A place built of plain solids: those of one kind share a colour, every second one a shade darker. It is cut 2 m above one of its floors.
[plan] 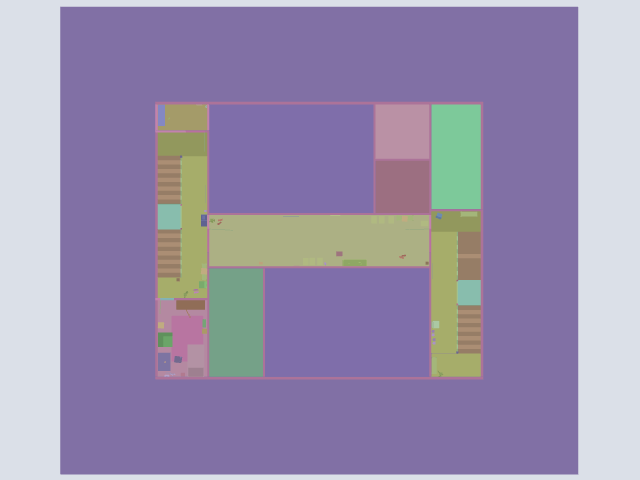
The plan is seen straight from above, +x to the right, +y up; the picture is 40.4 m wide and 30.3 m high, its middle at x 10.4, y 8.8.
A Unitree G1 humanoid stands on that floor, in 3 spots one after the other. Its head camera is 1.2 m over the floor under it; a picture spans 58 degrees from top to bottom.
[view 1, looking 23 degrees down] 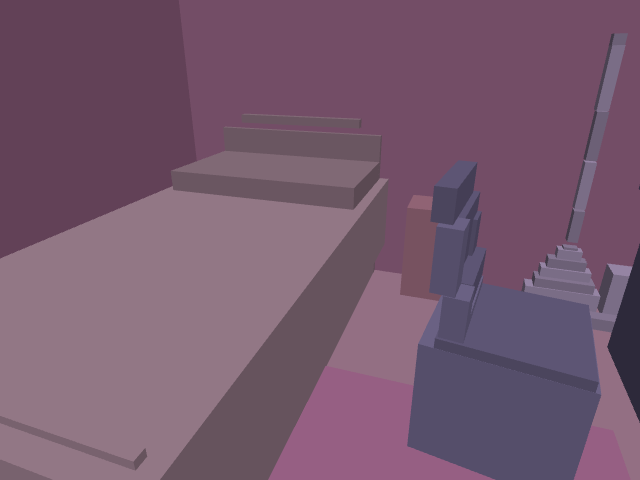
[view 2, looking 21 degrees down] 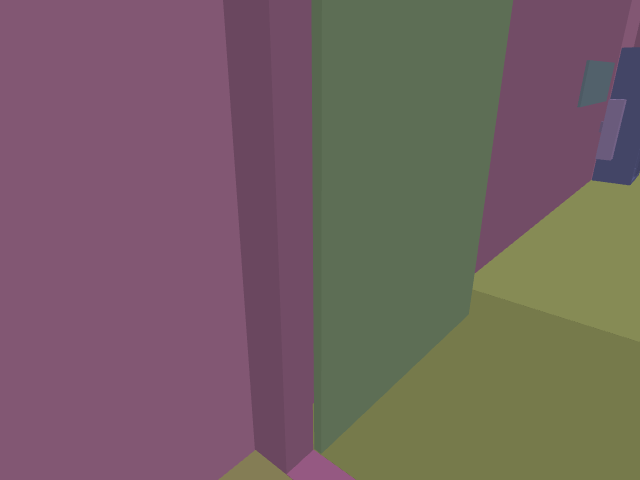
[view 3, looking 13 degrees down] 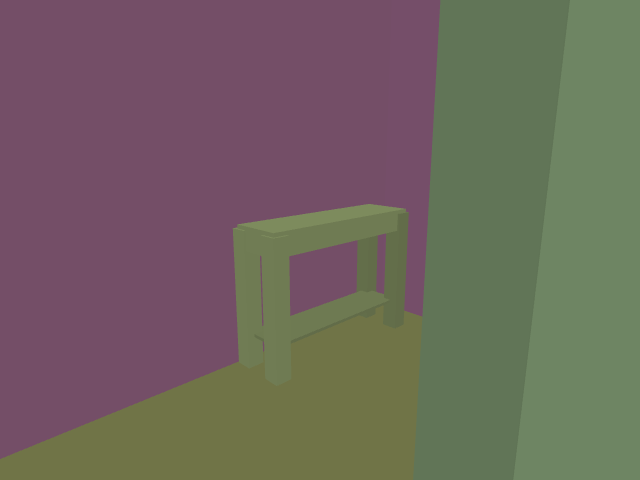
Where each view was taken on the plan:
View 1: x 1.62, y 2.52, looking -71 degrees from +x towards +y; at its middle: child_bed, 1.62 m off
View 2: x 2.38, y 16.43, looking -49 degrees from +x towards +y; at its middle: leaf_door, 1.19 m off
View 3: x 18.07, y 8.72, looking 46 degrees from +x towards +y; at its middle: console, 2.22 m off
